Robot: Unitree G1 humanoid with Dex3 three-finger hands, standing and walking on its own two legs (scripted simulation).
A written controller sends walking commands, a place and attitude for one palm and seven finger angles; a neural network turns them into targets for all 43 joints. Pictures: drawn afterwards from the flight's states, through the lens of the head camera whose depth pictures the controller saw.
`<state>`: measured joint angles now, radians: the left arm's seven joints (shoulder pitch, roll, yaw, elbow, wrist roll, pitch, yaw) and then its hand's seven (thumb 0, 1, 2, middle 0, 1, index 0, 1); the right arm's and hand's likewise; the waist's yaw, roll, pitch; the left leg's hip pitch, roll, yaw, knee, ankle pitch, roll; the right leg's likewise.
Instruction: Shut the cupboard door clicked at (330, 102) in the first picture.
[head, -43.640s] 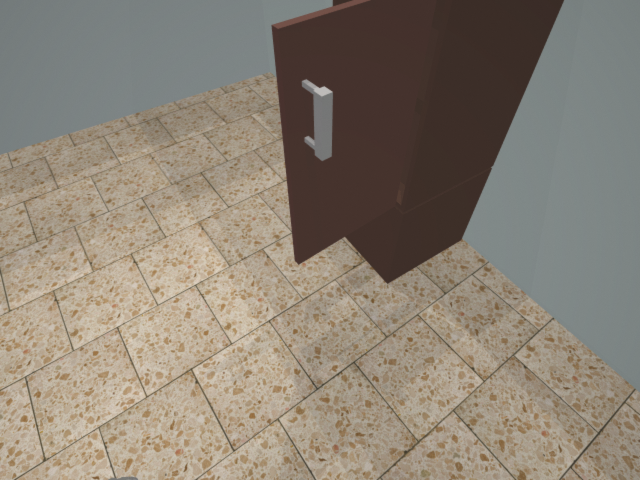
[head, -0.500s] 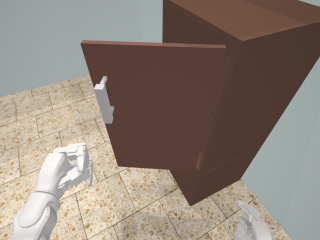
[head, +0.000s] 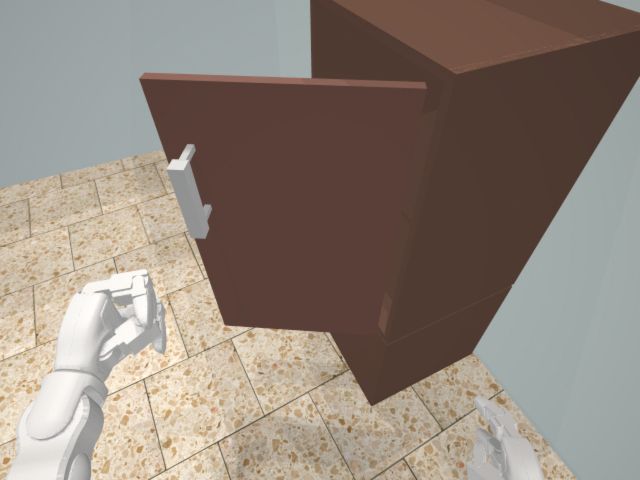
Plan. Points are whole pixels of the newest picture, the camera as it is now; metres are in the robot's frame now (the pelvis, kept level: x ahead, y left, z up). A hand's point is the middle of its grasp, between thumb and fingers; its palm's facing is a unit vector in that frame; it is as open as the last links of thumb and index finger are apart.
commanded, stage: bring the fist close to the handle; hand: left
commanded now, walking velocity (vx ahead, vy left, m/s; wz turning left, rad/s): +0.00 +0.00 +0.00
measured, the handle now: (194, 192) +0.47 +0.24 +0.11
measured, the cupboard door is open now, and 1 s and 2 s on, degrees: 60 60 53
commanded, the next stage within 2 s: push the door shut along its arc in 1.22 s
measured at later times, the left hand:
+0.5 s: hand (175, 268) +0.33 +0.21 +0.11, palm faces +0.02 -1.00 -0.03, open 3.1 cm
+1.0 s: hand (188, 238) +0.38 +0.21 +0.11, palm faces +0.02 -1.00 +0.00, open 3.1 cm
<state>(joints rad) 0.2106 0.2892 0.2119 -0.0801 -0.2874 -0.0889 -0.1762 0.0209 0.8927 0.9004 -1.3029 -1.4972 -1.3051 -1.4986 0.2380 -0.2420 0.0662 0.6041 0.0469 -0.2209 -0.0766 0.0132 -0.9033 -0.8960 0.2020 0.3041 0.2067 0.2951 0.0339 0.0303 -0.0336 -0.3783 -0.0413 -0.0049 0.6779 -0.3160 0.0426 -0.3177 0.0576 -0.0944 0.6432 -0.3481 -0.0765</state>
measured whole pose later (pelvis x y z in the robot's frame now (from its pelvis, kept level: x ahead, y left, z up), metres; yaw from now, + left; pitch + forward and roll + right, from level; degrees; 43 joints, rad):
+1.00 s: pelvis +0.02 +0.02 +0.00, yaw -2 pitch +5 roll -1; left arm -0.25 0.30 0.25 0.39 -0.24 -0.11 -0.19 0.02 0.90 0.90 -1.30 -1.50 -1.30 -1.50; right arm 0.28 -0.26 0.04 0.62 0.05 -0.13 -0.06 0.01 -0.90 -0.90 0.20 0.30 0.21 0.30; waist -0.01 0.02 -0.06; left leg -0.41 -0.05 0.04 0.65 -0.32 0.07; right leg -0.37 0.05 -0.05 0.63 -0.34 -0.05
